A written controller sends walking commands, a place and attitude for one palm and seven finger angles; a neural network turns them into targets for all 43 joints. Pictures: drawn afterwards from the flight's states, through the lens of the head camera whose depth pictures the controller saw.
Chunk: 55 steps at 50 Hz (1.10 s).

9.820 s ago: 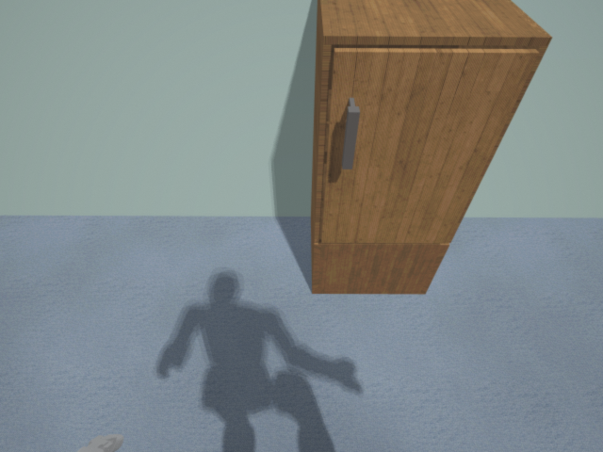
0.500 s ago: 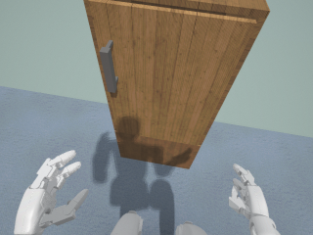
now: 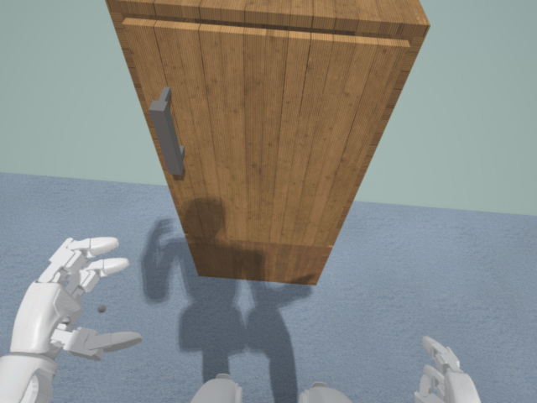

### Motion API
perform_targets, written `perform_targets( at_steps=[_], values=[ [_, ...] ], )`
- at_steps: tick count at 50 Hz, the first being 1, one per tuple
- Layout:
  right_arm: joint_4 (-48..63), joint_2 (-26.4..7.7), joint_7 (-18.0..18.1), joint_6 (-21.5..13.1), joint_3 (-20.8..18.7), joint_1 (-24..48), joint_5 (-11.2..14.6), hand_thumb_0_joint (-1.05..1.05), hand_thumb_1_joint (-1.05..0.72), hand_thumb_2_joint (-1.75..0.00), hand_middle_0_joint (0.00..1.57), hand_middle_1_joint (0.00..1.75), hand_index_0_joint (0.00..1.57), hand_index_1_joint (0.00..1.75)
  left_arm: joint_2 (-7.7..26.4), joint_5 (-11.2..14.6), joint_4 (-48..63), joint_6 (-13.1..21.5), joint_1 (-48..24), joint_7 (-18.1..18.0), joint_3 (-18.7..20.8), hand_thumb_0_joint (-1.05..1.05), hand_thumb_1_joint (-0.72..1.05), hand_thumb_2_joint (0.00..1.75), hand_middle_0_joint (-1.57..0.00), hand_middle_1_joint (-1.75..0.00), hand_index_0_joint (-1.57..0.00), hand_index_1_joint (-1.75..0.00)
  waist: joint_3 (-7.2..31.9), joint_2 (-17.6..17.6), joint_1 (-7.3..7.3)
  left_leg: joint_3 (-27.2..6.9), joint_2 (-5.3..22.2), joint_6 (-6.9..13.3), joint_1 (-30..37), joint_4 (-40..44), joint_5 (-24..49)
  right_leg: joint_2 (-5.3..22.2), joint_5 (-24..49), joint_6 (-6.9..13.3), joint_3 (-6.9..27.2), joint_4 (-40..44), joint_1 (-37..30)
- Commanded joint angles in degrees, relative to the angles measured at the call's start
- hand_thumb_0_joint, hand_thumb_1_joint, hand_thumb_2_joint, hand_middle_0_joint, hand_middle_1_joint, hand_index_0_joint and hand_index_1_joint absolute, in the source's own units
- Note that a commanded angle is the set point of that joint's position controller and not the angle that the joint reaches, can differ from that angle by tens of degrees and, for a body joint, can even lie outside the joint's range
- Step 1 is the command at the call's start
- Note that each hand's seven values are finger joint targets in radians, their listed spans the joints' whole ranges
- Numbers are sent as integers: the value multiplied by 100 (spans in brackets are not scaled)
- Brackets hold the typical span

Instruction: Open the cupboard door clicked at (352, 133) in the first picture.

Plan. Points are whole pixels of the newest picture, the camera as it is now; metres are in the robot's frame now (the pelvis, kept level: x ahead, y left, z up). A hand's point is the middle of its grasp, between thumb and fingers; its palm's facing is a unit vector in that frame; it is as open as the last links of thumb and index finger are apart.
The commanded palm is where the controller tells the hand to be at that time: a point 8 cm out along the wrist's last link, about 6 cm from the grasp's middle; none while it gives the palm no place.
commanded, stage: raise the hand with hooked fingers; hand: left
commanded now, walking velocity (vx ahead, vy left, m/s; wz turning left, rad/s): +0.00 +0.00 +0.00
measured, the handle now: (171, 132) +0.53 +0.20 +0.07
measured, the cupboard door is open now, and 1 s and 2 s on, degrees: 0 0 0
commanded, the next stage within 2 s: move the hooked fingers beside the handle in 1.02 s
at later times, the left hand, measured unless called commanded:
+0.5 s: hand (60, 254) +0.28 +0.28 +0.08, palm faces +0.01 -1.00 -0.05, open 14.0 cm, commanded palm +0.26 +0.33 +0.09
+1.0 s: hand (65, 246) +0.29 +0.28 +0.09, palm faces +0.00 -1.00 -0.05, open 14.0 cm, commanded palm +0.26 +0.33 +0.09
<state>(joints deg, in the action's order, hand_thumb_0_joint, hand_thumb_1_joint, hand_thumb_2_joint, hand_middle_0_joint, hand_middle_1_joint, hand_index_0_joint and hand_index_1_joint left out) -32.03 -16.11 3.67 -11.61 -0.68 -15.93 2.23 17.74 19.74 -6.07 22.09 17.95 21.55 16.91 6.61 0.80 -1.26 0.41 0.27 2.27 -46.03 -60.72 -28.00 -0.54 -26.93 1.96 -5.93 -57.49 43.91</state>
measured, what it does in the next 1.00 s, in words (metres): stands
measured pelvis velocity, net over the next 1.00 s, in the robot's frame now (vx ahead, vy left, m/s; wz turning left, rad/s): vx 0.00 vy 0.01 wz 0.00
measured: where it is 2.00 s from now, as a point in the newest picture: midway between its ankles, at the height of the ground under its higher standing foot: outside the picture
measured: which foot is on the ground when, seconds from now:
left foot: down 0.00-1.00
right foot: down 0.00-1.00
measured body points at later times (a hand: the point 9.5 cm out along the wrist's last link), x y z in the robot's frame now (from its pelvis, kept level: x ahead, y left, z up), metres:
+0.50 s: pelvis +0.00 +0.01 +0.02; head +0.06 +0.03 +0.46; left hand +0.28 +0.34 +0.09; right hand +0.17 -0.23 -0.06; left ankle +0.02 +0.09 -0.67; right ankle +0.01 -0.10 -0.67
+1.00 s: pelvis +0.00 +0.01 +0.02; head +0.06 +0.02 +0.47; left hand +0.29 +0.33 +0.09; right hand +0.15 -0.24 -0.06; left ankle +0.02 +0.09 -0.67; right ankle +0.01 -0.10 -0.67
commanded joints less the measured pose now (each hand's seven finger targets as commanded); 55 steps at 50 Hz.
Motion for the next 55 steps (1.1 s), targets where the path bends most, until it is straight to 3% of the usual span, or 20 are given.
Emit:
perform_targets(
  at_steps=[1,5,12,14,17,25,30,32,34,37,42,46,51,55],
  values=[
    [947,-723,52,-344,-178,256,44,0,-90,-90,20,30,20,30,1151,176,1006,345,-816,75,620,0,-38,35,-29,-112,-29,-112,1116,441,78,-320,-19,-98,958,1170,1319,-73,755,-28,341,971,-829],
    [949,-756,41,-334,-142,202,41,0,-90,-90,20,30,20,30,1291,168,868,185,-1142,152,691,0,-48,31,-30,-118,-30,-118,1189,661,84,-361,5,-130,1282,1289,1595,-102,1069,-6,254,990,-889],
    [981,-806,51,-280,-92,184,46,0,-90,-90,20,30,20,30,1531,206,349,-133,-1732,337,892,0,-50,30,-30,-120,-30,-120,1150,441,87,-419,22,-165,1429,1445,1758,-131,1244,-5,188,1096,-1000],
    [956,-832,69,-260,-76,171,37,0,-90,-90,20,30,20,30,1643,217,191,-195,-2009,415,945,0,-50,30,-30,-120,-30,-120,1115,541,72,-415,10,-173,1493,1435,1844,-140,1319,22,196,1104,-994],
    [927,-836,93,-242,-72,147,49,0,-90,-90,20,30,20,30,1701,234,-22,-250,-2321,532,991,0,-50,30,-30,-120,-30,-120,1171,350,45,-427,26,-172,1565,1500,1802,-139,1283,-6,193,1182,-1001],
    [815,-874,144,-220,-41,84,42,0,-90,-90,20,30,20,30,2234,246,-456,-288,-3098,791,1318,0,-50,30,-30,-120,-30,-120,1394,625,95,-420,29,-185,1835,1627,2063,-122,1437,36,237,1281,-1208],
    [843,-889,105,-213,-77,26,65,0,-90,-90,20,30,20,30,2003,267,-788,-359,-2835,909,1147,0,-50,30,-30,-120,-30,-120,1299,482,121,-424,38,-179,1874,1690,2222,-132,1511,27,202,1334,-1178],
    [876,-900,70,-211,-96,43,58,0,-90,-90,20,30,20,30,2044,253,-713,-361,-2824,891,1162,0,-50,30,-30,-120,-30,-120,1249,587,133,-438,39,-207,1889,1720,2234,-124,1480,25,184,1327,-1141],
    [864,-929,64,-203,-113,-3,30,0,-90,-90,20,30,20,30,2198,255,-708,-317,-2835,815,1317,0,-50,30,-30,-120,-30,-120,1271,350,147,-446,36,-187,1827,1706,2258,-135,1530,31,196,1324,-1222],
    [878,-896,48,-193,-119,2,31,0,-90,-90,20,30,20,30,2190,261,-484,-179,-2934,738,1347,0,-50,30,-30,-120,-30,-120,1412,629,139,-413,30,-209,1936,1717,2244,-125,1492,15,215,1319,-1215],
    [819,-885,70,-158,-94,16,32,0,-90,-90,20,30,20,30,2113,226,-657,-114,-3001,714,1264,0,-50,30,-30,-120,-30,-120,1198,533,49,-403,31,-167,1828,1751,1923,-129,1328,2,235,1378,-1131],
    [802,-879,95,-169,-95,32,38,0,-90,-90,20,30,20,30,2177,188,-577,-86,-3023,745,1256,0,-50,30,-30,-120,-30,-120,1351,663,64,-386,28,-146,1893,1739,2000,-113,1403,-1,269,1386,-1220],
    [779,-864,109,-179,-75,73,44,0,-90,-90,20,30,20,30,2101,251,-786,-118,-3009,776,1248,0,-50,30,-30,-120,-30,-120,1178,409,39,-375,16,-123,1766,1748,1807,-119,1348,-14,276,1437,-1237],
    [764,-853,114,-192,-60,89,40,0,-90,-90,20,30,20,30,2133,231,-814,-111,-3021,780,1260,0,-50,30,-30,-120,-30,-120,1205,513,47,-336,-5,-106,1743,1717,1812,-99,1399,-11,319,1447,-1295]
  ],
)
